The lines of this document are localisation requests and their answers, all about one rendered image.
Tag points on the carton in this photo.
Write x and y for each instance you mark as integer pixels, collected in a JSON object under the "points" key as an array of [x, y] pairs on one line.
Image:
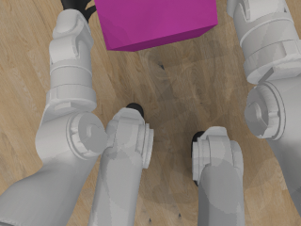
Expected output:
{"points": [[134, 25]]}

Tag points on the right robot forearm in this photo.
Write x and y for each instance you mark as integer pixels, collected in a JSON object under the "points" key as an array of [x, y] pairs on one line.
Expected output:
{"points": [[268, 38]]}

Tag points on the left robot foot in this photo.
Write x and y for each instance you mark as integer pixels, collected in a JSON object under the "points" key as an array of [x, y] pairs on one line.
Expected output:
{"points": [[136, 107]]}

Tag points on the robot foot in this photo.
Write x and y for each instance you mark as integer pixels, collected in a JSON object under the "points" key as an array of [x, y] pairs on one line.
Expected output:
{"points": [[136, 107], [195, 139]]}

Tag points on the left robot upper arm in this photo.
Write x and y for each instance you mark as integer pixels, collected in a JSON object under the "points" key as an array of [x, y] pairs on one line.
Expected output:
{"points": [[68, 147]]}

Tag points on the right robot foot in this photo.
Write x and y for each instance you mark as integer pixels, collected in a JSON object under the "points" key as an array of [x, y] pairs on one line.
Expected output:
{"points": [[195, 139]]}

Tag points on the right robot upper arm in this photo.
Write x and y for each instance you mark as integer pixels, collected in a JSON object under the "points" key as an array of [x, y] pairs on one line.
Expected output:
{"points": [[273, 112]]}

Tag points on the left robot forearm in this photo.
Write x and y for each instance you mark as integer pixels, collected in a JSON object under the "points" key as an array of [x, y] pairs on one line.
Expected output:
{"points": [[70, 67]]}

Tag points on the left robot hand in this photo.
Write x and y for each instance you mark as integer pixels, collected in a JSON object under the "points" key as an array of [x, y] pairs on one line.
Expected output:
{"points": [[79, 5]]}

